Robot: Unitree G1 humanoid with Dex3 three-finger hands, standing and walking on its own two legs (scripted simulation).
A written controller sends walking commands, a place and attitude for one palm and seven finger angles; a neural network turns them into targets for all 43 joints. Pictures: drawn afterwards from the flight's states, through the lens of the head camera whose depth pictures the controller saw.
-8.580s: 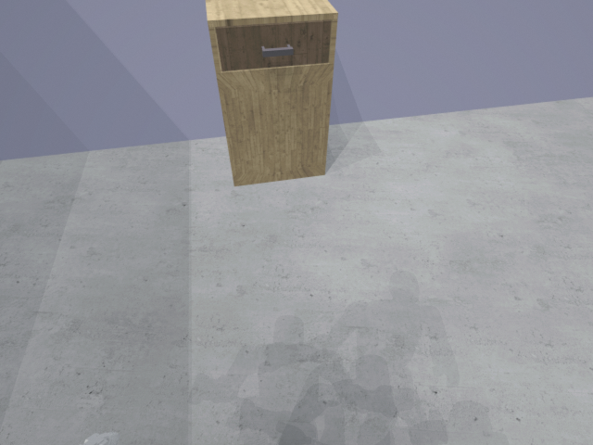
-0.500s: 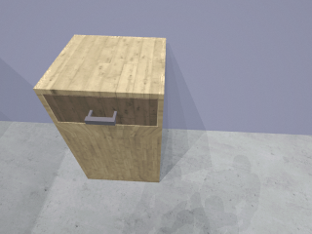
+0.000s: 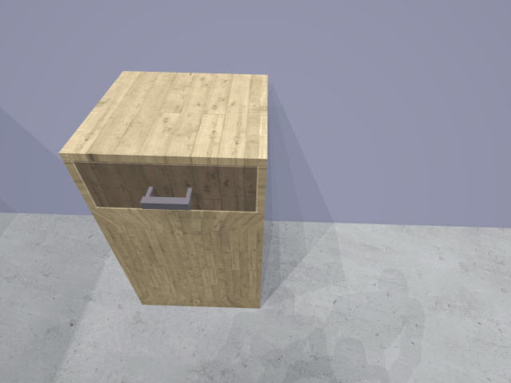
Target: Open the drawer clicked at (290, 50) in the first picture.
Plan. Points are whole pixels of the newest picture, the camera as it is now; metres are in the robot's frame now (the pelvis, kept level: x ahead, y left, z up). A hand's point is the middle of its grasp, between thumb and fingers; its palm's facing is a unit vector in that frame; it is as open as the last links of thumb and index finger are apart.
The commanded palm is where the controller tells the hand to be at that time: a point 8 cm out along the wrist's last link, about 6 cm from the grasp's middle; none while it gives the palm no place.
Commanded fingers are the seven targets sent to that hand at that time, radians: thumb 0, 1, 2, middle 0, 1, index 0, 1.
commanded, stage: look again from close up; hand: left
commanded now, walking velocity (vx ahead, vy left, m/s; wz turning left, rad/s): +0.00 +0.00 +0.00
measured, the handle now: (168, 197) +0.55 +0.25 -0.08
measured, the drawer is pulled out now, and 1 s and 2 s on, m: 0.00 0.00 0.00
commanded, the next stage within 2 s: shuffle to correct the standing spot in 0.06 s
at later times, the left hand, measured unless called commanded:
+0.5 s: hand out of the picture -0.04 +0.17 -0.18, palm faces +0.09 -0.98 -0.16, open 7.4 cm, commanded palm none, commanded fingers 0.00 0.90 0.90 -0.20 -0.30 -0.20 -0.30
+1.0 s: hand out of the picture +0.07 +0.20 -0.17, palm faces +0.04 -0.97 -0.25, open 7.3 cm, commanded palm none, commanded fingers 0.00 0.90 0.90 -0.20 -0.30 -0.20 -0.30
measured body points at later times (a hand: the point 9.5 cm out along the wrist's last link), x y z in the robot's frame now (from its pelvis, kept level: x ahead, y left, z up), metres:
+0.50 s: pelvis +0.01 +0.01 +0.00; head +0.00 +0.02 +0.45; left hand -0.04 +0.23 -0.17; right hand -0.03 -0.21 -0.16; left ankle -0.02 +0.12 -0.73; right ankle +0.02 -0.14 -0.73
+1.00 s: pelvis +0.04 +0.01 +0.00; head +0.06 +0.00 +0.45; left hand +0.07 +0.25 -0.15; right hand +0.03 -0.20 -0.16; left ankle -0.02 +0.12 -0.73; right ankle +0.03 -0.11 -0.73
